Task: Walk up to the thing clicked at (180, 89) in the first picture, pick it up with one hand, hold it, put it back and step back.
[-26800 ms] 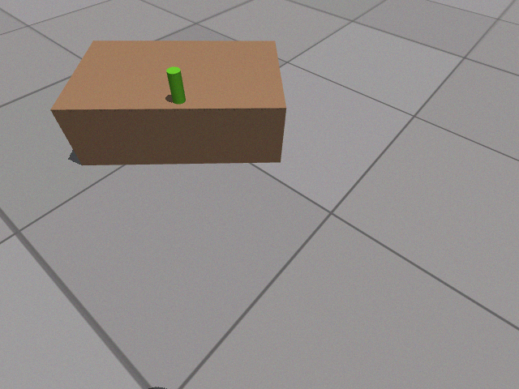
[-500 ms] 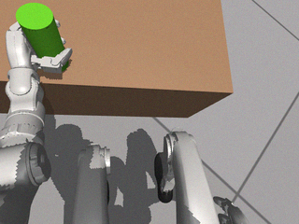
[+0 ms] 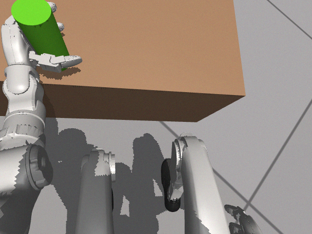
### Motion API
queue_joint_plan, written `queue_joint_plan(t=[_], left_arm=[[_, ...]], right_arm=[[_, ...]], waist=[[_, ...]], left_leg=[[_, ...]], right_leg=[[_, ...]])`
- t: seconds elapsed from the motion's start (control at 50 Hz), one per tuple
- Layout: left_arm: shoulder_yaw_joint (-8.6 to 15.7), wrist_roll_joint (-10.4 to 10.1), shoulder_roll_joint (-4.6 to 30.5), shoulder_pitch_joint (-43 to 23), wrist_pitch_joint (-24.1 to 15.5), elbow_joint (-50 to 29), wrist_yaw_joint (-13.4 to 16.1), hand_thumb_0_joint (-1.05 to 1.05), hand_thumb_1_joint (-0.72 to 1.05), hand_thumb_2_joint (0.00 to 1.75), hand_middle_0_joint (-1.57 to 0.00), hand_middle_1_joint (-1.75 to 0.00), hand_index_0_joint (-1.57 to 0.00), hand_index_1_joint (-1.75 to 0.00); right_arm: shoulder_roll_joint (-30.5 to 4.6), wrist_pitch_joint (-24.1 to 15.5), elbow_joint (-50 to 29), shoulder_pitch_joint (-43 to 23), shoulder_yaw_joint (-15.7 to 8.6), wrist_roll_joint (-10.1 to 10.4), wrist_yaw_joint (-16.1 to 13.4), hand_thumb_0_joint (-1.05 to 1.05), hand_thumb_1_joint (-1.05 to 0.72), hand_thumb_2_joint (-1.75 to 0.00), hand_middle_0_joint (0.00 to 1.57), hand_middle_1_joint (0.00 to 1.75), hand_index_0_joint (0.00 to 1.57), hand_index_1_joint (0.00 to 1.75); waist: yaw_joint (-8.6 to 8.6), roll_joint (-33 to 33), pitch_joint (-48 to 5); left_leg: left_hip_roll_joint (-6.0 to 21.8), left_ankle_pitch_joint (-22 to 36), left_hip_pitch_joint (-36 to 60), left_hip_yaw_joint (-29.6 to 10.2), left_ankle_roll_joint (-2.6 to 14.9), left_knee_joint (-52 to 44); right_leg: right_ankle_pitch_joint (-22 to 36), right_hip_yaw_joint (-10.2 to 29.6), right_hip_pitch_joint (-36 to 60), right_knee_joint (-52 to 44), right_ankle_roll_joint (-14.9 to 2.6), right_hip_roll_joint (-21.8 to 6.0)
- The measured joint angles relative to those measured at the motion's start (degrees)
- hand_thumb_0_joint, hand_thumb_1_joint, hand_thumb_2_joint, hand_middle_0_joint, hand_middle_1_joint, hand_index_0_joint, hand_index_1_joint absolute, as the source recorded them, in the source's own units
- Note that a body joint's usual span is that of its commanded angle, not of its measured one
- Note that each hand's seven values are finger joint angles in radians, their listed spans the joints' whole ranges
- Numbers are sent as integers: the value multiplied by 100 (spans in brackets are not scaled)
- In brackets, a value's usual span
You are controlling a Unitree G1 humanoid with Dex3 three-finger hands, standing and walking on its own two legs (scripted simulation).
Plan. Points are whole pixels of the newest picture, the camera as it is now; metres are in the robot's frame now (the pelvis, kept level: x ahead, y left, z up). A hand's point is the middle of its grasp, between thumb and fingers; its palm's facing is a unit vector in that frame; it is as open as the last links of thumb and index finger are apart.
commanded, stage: open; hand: left
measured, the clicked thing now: (47, 40) +0.54 +0.18 +0.01
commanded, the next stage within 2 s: withdraw in 0.10 s
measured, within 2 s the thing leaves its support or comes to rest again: neither
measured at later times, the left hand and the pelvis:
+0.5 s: hand (14, 14) +0.56 +0.22 +0.05, palm faces +0.18 -0.98 -0.04, open 16.1 cm; pelvis +0.00 +0.00 +0.02, yaw +0 degrees
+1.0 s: hand out of the picture +0.53 +0.29 +0.18, palm faces +0.24 -0.91 -0.34, open 17.4 cm; pelvis +0.04 +0.00 +0.19, yaw -1 degrees
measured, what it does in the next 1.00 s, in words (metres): rises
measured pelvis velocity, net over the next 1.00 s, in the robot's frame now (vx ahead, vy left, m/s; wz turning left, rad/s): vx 0.04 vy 0.00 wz -0.02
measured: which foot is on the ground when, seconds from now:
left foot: down 0.00-1.00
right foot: down 0.00-1.00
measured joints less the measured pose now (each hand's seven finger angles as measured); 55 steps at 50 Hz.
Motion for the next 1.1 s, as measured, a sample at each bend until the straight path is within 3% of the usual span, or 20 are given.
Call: queue_joint_plan(t=[0.28,0.36,0.44,0.54,0.62,0.7,0.72,0.8,0.88,0.96,1.04,1.1], left_arm=[[-65,44,-93,69,16,-162,52,-1,-42,25,-43,-32,-41,-33],[46,118,-25,64,103,-325,87,-1,-42,22,-32,-25,-31,-26],[310,103,196,35,290,-512,69,-1,-42,20,-24,-19,-23,-20],[639,3,711,-83,654,-489,-101,-2,-42,20,-19,-16,-18,-17],[621,-100,1120,-140,998,-269,-410,-1,-44,20,-17,-16,-17,-17],[488,-284,1172,-11,1276,-360,-733,-1,-45,19,-17,-17,-17,-17],[403,-119,1174,9,1345,-351,-724,-1,-45,18,-16,-16,-17,-16],[113,390,1146,166,1969,-285,-368,-1,-46,14,-13,-11,-13,-11],[232,727,1111,562,2384,-382,-20,-1,-48,10,-10,-7,-10,-7],[243,813,1212,850,2596,-240,388,-2,-52,7,-9,-6,-8,-6],[-102,802,1202,1005,2714,137,633,-1,-55,5,-7,-6,-7,-6],[-303,738,978,1487,2896,-88,677,-1,-56,5,-7,-6,-7,-6]], right_arm=[[16,5,-35,-11,-20,-11,12,0,-92,-90,21,30,21,30],[27,58,-78,-27,-6,3,-5,0,-91,-90,21,30,21,30],[57,135,-132,-22,21,72,-63,0,-91,-90,21,30,21,30],[104,218,-178,40,72,200,-175,0,-90,-90,21,30,21,30],[84,210,-210,132,73,278,-253,0,-90,-90,21,30,21,30],[-11,159,-278,282,43,347,-321,1,-90,-90,21,30,21,30],[-23,174,-286,293,28,350,-334,1,-89,-90,21,30,21,30],[-20,353,-378,249,-21,419,-385,1,-88,-90,21,30,21,30],[41,475,-410,253,-34,486,-434,1,-88,-90,20,30,21,30],[143,509,-319,411,-40,501,-509,1,-89,-90,20,30,21,30],[175,388,-47,548,-97,462,-500,0,-90,-90,20,30,21,30],[146,421,-55,689,-177,500,-461,0,-90,-90,20,30,21,30]], waist=[[27,-5,-8],[15,27,9],[1,71,4],[-1,92,-66],[45,78,-106],[141,59,-131],[161,42,-108],[195,6,23],[180,1,67],[183,-37,7],[280,-29,46],[378,13,96]], left_leg=[[-18,-22,13,18,35,-21],[-11,-25,40,13,43,-36],[17,-29,169,8,42,-143],[75,-7,506,12,42,-477],[140,52,875,24,50,-878],[201,112,1296,26,60,-1296],[216,126,1434,28,60,-1406],[304,237,2092,50,67,-1991],[398,369,2850,74,67,-2696],[447,487,3656,84,48,-3400],[482,623,4405,63,27,-4044],[518,722,4888,94,25,-4480]], right_leg=[[-39,10,39,-31,2,-20],[-37,3,75,-58,12,-15],[-33,-12,197,-165,24,3],[-12,-37,513,-474,27,36],[42,-63,874,-861,7,76],[95,-100,1305,-1283,-11,113],[108,-107,1444,-1392,-11,123],[224,-132,2108,-1984,-6,186],[348,-158,2865,-2678,-12,255],[415,-193,3663,-3321,-38,281],[501,-253,4434,-3937,-90,299],[589,-248,4911,-4355,-84,328]])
